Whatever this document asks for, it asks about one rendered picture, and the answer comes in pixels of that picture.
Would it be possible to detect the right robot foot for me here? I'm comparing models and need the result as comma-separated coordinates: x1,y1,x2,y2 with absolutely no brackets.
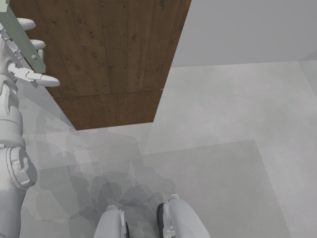
157,203,172,238

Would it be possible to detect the robot left upper arm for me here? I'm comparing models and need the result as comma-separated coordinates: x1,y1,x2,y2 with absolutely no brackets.
0,146,37,238

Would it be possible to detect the handle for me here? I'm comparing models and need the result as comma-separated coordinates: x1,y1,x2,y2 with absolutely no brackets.
0,0,46,73

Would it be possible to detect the robot left forearm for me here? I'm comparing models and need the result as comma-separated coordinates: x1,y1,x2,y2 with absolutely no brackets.
0,74,26,151

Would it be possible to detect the cupboard door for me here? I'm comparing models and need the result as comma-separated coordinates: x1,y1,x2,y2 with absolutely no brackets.
9,0,186,98

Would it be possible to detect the robot left hand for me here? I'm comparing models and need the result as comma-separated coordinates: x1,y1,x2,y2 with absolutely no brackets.
0,18,60,89

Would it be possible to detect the left robot thigh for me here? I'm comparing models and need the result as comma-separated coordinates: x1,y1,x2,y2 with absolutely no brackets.
93,209,127,238

